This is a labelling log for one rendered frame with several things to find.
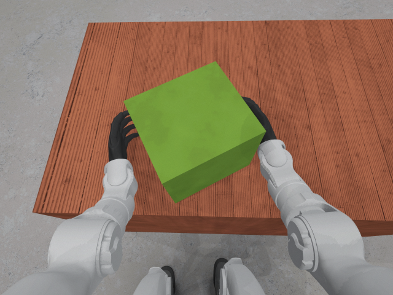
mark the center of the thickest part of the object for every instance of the robot left upper arm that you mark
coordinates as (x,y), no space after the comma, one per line
(83,252)

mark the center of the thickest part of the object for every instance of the robot right forearm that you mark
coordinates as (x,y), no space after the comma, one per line
(289,192)

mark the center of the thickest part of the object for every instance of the robot right hand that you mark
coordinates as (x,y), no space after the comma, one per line
(269,135)

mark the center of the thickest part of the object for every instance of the robot right thigh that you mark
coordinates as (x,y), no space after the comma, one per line
(237,279)

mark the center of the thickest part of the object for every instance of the robot left forearm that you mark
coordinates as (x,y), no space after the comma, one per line
(117,202)

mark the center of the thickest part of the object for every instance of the carton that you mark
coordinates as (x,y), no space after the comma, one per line
(196,129)

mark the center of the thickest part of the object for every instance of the robot right upper arm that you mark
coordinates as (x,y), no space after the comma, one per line
(329,247)

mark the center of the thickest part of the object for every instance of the pedestal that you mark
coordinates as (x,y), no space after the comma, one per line
(326,87)

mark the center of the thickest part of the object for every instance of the robot left hand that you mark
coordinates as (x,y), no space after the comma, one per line
(118,141)

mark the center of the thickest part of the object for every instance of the left robot foot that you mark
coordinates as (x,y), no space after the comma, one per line
(169,271)

